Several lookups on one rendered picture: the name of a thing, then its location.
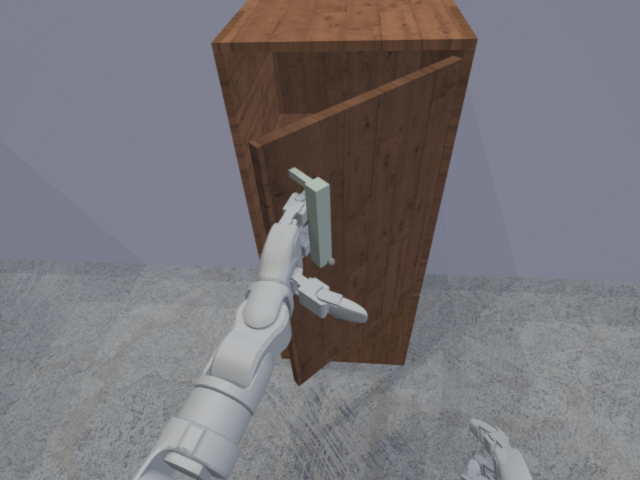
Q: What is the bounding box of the cupboard door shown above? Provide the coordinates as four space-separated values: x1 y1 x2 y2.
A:
248 56 463 386

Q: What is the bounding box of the handle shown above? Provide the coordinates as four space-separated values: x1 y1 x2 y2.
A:
288 167 332 268

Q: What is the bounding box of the robot left forearm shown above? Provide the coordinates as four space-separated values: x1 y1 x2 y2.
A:
131 281 294 480

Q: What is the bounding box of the right robot hand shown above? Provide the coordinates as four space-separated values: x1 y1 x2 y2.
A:
461 418 533 480

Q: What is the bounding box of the left robot hand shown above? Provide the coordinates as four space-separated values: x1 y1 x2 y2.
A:
257 190 368 323

